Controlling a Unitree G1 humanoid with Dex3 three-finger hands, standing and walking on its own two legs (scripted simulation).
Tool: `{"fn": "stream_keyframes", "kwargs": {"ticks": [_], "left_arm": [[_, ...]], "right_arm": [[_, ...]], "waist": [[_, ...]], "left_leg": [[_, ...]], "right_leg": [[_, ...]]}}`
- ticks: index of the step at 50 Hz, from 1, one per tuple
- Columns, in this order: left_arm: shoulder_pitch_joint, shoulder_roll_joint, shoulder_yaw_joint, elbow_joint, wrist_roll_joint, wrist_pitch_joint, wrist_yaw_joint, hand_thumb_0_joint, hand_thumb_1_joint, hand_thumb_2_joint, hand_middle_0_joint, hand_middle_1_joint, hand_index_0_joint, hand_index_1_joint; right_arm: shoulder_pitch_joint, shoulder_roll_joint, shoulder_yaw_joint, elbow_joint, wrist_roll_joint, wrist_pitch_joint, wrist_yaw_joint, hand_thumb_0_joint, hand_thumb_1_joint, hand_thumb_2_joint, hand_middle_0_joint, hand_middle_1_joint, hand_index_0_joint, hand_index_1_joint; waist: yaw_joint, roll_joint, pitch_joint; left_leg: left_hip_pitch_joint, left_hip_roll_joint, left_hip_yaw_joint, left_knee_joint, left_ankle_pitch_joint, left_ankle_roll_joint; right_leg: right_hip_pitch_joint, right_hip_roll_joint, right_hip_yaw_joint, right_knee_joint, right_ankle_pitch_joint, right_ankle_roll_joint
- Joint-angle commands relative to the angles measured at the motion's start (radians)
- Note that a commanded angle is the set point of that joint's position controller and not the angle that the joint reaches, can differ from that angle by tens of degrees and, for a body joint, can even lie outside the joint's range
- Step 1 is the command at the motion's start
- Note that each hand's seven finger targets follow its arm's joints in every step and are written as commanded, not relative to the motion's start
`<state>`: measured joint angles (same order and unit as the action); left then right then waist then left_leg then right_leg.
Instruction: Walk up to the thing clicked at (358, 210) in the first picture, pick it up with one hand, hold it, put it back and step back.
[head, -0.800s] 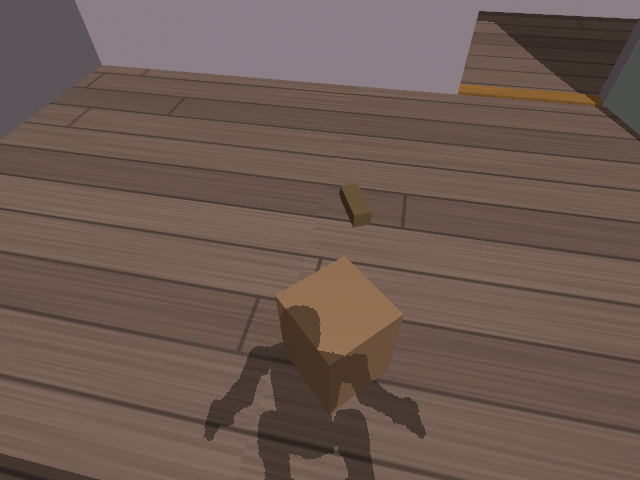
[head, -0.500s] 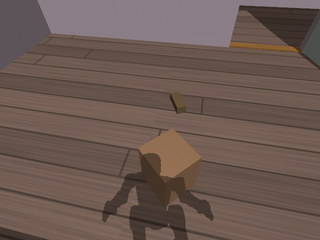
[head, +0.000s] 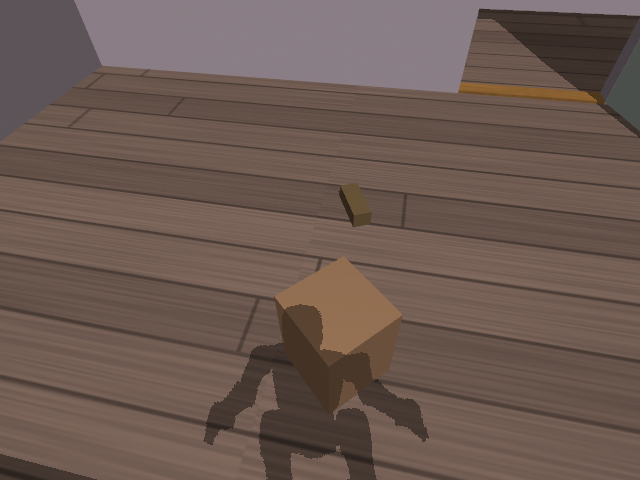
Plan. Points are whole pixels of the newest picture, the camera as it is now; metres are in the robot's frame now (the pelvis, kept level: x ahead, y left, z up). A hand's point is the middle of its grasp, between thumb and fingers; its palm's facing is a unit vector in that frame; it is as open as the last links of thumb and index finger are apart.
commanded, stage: stand
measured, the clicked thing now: (355, 204) +1.40 -0.14 -0.75
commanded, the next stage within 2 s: walk up in 0.32 s
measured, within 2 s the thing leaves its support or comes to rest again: neither
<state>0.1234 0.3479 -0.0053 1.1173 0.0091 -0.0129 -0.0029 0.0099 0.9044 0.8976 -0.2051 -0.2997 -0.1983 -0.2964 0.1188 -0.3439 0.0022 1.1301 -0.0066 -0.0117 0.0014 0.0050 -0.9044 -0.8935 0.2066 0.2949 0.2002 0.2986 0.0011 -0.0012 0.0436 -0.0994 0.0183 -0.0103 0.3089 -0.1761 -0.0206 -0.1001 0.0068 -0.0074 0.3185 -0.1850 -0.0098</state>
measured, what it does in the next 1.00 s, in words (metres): steps on the spot, turning left: left foot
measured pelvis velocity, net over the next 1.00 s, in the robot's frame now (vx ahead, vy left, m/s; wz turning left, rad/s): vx -0.01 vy -0.03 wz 0.60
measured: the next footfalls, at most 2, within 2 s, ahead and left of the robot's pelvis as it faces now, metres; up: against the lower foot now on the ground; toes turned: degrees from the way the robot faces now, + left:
left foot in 0.86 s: -0.01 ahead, +0.11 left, +0.00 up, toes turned +32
right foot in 1.20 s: +0.14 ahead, -0.11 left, +0.00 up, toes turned +41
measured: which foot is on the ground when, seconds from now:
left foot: down 0.00-0.50, up 0.52-0.84, down 0.86-1.00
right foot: down 0.00-0.88, up 0.90-1.00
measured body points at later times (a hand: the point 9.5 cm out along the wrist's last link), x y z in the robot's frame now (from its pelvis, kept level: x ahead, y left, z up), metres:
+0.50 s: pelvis -0.01 -0.03 -0.01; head +0.04 -0.01 +0.43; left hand +0.08 +0.31 -0.12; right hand +0.08 -0.33 -0.14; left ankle +0.00 +0.13 -0.75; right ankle -0.01 -0.12 -0.75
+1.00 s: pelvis -0.01 -0.03 -0.02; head +0.01 +0.02 +0.42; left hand -0.10 +0.28 -0.15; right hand +0.26 -0.23 -0.10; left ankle -0.04 +0.09 -0.75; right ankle +0.03 -0.15 -0.69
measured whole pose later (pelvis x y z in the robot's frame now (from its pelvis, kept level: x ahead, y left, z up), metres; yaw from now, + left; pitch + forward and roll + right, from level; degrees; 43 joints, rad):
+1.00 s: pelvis -0.01 -0.03 -0.02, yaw +34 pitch -2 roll +0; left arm 0.21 0.41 0.06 0.76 0.02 0.07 -0.05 0.01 0.91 0.90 -0.20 -0.30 -0.20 -0.30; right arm 0.26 -0.38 -0.06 0.72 -0.03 0.00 -0.01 0.00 -0.90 -0.89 0.21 0.30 0.20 0.30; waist 0.02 -0.08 0.14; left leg -0.32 -0.03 -0.03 0.62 -0.27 0.02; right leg -0.40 -0.05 -0.05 1.08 -0.55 0.00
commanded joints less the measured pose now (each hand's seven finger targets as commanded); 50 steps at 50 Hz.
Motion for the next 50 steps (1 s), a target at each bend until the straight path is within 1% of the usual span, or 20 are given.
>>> {"fn": "stream_keyframes", "kwargs": {"ticks": [1, 15, 16, 21, 23, 24, 25, 26, 28, 31, 32, 38, 40, 42, 43, 44, 45, 46, 48, 50], "left_arm": [[-0.035, 0.208, 0.038, -0.056, -0.001, -0.023, 0.013, 0.0, 0.9, 0.9, -0.2, -0.3, -0.2, -0.3], [-0.038, 0.214, 0.04, -0.056, -0.002, -0.021, 0.015, 0.0, 0.9, 0.9, -0.2, -0.3, -0.2, -0.3], [-0.137, 0.291, 0.117, -0.146, -0.001, 0.003, 0.003, 0.0, 0.9, 0.9, -0.2, -0.3, -0.2, -0.3], [-0.055, 0.206, 0.126, -0.233, 0.005, 0.032, -0.011, 0.0, 0.9, 0.9, -0.2, -0.3, -0.2, -0.3], [0.032, 0.217, 0.135, -0.248, 0.003, 0.027, -0.017, 0.0, 0.9, 0.9, -0.2, -0.3, -0.2, -0.3], [0.074, 0.251, 0.143, -0.244, 0.007, 0.019, -0.014, 0.0, 0.9, 0.9, -0.2, -0.3, -0.2, -0.3], [0.078, 0.301, 0.152, -0.252, 0.018, 0.019, -0.01, 0.0, 0.9, 0.9, -0.2, -0.3, -0.2, -0.3], [-0.022, 0.305, 0.153, -0.302, 0.026, 0.022, -0.011, 0.0, 0.9, 0.9, -0.2, -0.3, -0.2, -0.3], [-0.14, 0.261, 0.151, -0.388, 0.034, 0.023, -0.018, 0.0, 0.9, 0.9, -0.2, -0.3, -0.2, -0.3], [-0.095, 0.214, 0.131, -0.403, 0.037, 0.019, -0.013, 0.0, 0.9, 0.9, -0.2, -0.3, -0.2, -0.3], [-0.062, 0.221, 0.134, -0.39, 0.04, 0.019, -0.011, 0.0, 0.9, 0.9, -0.2, -0.3, -0.2, -0.3], [0.032, 0.275, 0.154, -0.455, 0.038, 0.025, -0.036, 0.0, 0.9, 0.9, -0.2, -0.3, -0.2, -0.3], [0.01, 0.294, 0.156, -0.478, 0.035, 0.032, -0.042, 0.0, 0.9, 0.9, -0.2, -0.3, -0.2, -0.3], [0.009, 0.273, 0.138, -0.479, 0.008, 0.036, -0.044, 0.0, 0.9, 0.9, -0.2, -0.3, -0.2, -0.3], [0.037, 0.22, 0.125, -0.487, 0.001, 0.037, -0.042, 0.0, 0.9, 0.9, -0.2, -0.3, -0.2, -0.3], [0.05, 0.148, 0.104, -0.512, 0.002, 0.045, -0.046, 0.0, 0.9, 0.9, -0.2, -0.3, -0.2, -0.3], [0.052, 0.205, 0.118, -0.509, 0.009, 0.054, -0.037, 0.0, 0.9, 0.9, -0.2, -0.3, -0.2, -0.3], [0.039, 0.243, 0.118, -0.512, 0.007, 0.051, -0.031, 0.0, 0.9, 0.9, -0.2, -0.3, -0.2, -0.3], [0.089, 0.244, 0.12, -0.465, 0.005, 0.041, -0.034, 0.0, 0.9, 0.9, -0.2, -0.3, -0.2, -0.3], [0.139, 0.245, 0.128, -0.435, -0.003, 0.044, -0.035, 0.0, 0.9, 0.9, -0.2, -0.3, -0.2, -0.3]], "right_arm": [[-0.04, -0.211, -0.038, -0.063, 0.0, -0.019, -0.012, 0.0, -0.9, -0.9, 0.2, 0.3, 0.2, 0.3], [-0.038, -0.21, -0.037, -0.066, 0.001, -0.019, -0.015, 0.0, -0.9, -0.9, 0.2, 0.3, 0.2, 0.3], [0.04, -0.275, -0.078, -0.139, 0.004, -0.006, -0.011, 0.0, -0.9, -0.9, 0.2, 0.3, 0.2, 0.3], [0.043, -0.34, -0.138, -0.235, -0.018, -0.001, -0.02, 0.0, -0.9, -0.9, 0.2, 0.3, 0.2, 0.3], [-0.027, -0.322, -0.138, -0.288, -0.019, 0.0, -0.027, 0.0, -0.9, -0.9, 0.2, 0.3, 0.2, 0.3], [-0.052, -0.256, -0.121, -0.318, -0.015, 0.001, -0.021, 0.0, -0.9, -0.9, 0.2, 0.3, 0.2, 0.3], [-0.055, -0.191, -0.108, -0.344, -0.009, 0.004, -0.022, 0.0, -0.9, -0.9, 0.2, 0.3, 0.2, 0.3], [0.019, -0.197, -0.11, -0.342, -0.018, 0.01, -0.029, 0.0, -0.9, -0.9, 0.2, 0.3, 0.2, 0.3], [0.136, -0.238, -0.126, -0.343, -0.028, 0.024, -0.02, 0.0, -0.9, -0.9, 0.2, 0.3, 0.2, 0.3], [0.131, -0.213, -0.124, -0.377, -0.028, 0.035, 0.01, 0.0, -0.9, -0.9, 0.2, 0.3, 0.2, 0.3], [0.153, -0.195, -0.118, -0.378, -0.026, 0.035, 0.017, 0.0, -0.9, -0.9, 0.2, 0.3, 0.2, 0.3], [0.12, -0.215, -0.132, -0.449, -0.028, 0.031, 0.024, 0.0, -0.9, -0.9, 0.2, 0.3, 0.2, 0.3], [0.164, -0.222, -0.142, -0.455, -0.031, 0.029, 0.018, 0.0, -0.9, -0.9, 0.2, 0.3, 0.2, 0.3], [0.3, -0.253, -0.16, -0.407, -0.034, 0.002, 0.008, 0.0, -0.9, -0.9, 0.2, 0.3, 0.2, 0.3], [0.346, -0.319, -0.18, -0.409, -0.042, -0.007, -0.003, 0.0, -0.9, -0.9, 0.2, 0.3, 0.2, 0.3], [0.295, -0.404, -0.191, -0.444, -0.047, -0.014, -0.017, 0.0, -0.9, -0.9, 0.2, 0.3, 0.2, 0.3], [0.291, -0.396, -0.187, -0.467, -0.036, -0.017, -0.022, 0.0, -0.9, -0.9, 0.2, 0.3, 0.2, 0.3], [0.229, -0.415, -0.187, -0.48, -0.024, -0.016, -0.028, 0.0, -0.9, -0.9, 0.2, 0.3, 0.2, 0.3], [0.132, -0.32, -0.154, -0.51, -0.009, -0.009, -0.037, 0.0, -0.9, -0.9, 0.2, 0.3, 0.2, 0.3], [0.129, -0.304, -0.145, -0.526, -0.011, -0.011, -0.036, 0.0, -0.9, -0.9, 0.2, 0.3, 0.2, 0.3]], "waist": [[0.001, 0.009, -0.05], [0.001, 0.008, -0.058], [0.006, -0.032, 0.043], [0.025, 0.191, -0.04], [0.091, 0.184, -0.084], [0.117, 0.043, -0.117], [0.125, -0.135, -0.107], [0.084, -0.183, -0.118], [0.018, -0.153, -0.118], [0.015, -0.149, -0.049], [0.023, -0.176, -0.053], [0.066, -0.176, -0.011], [0.033, -0.175, -0.013], [-0.046, -0.062, -0.088], [-0.084, 0.154, -0.11], [-0.041, 0.331, -0.091], [-0.042, 0.175, -0.12], [-0.03, 0.195, -0.078], [0.006, 0.134, -0.049], [0.013, 0.167, -0.054]], "left_leg": [[0.013, 0.109, -0.082, -0.033, 0.131, 0.04], [0.023, 0.113, -0.079, -0.031, 0.169, 0.037], [-0.218, 0.092, -0.194, 0.035, 0.346, 0.088], [-0.197, 0.23, -0.518, -0.018, 0.276, 0.221], [-0.266, 0.173, -0.446, 0.058, 0.157, 0.164], [-0.311, 0.036, -0.271, 0.209, 0.107, 0.104], [-0.438, -0.089, -0.076, 0.398, -0.069, 0.04], [-0.49, -0.056, -0.035, 0.549, -0.288, 0.024], [-0.421, 0.006, -0.036, 0.717, -0.329, 0.023], [-0.443, 0.017, -0.023, 0.669, -0.194, 0.033], [-0.445, 0.016, 0.002, 0.642, -0.157, 0.037], [-0.339, 0.009, 0.084, 0.419, -0.158, 0.038], [-0.25, -0.002, 0.122, 0.348, -0.115, 0.048], [0.005, -0.054, 0.128, 0.209, -0.038, 0.064], [0.129, 0.053, -0.11, 0.076, 0.04, 0.133], [0.186, 0.266, -0.493, 0.078, 0.298, 0.237], [0.078, 0.353, -0.617, 0.052, 0.243, 0.331], [-0.049, 0.373, -0.645, 0.004, 0.102, 0.356], [-0.081, 0.229, -0.356, 0.059, 0.068, 0.258], [-0.127, 0.147, -0.262, 0.104, 0.089, 0.211]], "right_leg": [[-0.013, -0.134, 0.099, -0.053, 0.145, -0.019], [0.01, -0.135, 0.097, -0.043, 0.19, -0.022], [0.073, -0.079, -0.032, 0.126, 0.089, -0.016], [-0.064, -0.001, 0.04, 0.34, -0.264, -0.035], [0.04, -0.071, 0.117, 0.215, -0.221, -0.076], [0.094, -0.164, 0.163, 0.074, -0.116, -0.094], [0.176, -0.333, 0.26, -0.021, 0.09, -0.135], [0.167, -0.442, 0.301, -0.014, 0.247, -0.2], [0.061, -0.482, 0.246, 0.01, 0.351, -0.275], [0.091, -0.287, 0.034, 0.1, 0.478, -0.138], [0.111, -0.276, 0.001, 0.106, 0.469, -0.123], [0.056, -0.329, -0.042, 0.11, 0.294, -0.13], [-0.017, -0.351, -0.061, 0.155, 0.263, -0.115], [-0.156, -0.283, -0.153, 0.402, 0.218, -0.084], [-0.317, -0.179, -0.205, 0.662, 0.073, -0.023], [-0.568, 0.007, -0.175, 0.842, -0.436, 0.039], [-0.485, -0.041, 0.006, 0.862, -0.473, 0.026], [-0.434, -0.082, 0.07, 0.867, -0.458, 0.014], [-0.421, -0.103, 0.056, 0.794, -0.365, 0.013], [-0.368, -0.084, 0.023, 0.713, -0.29, 0.011]]}}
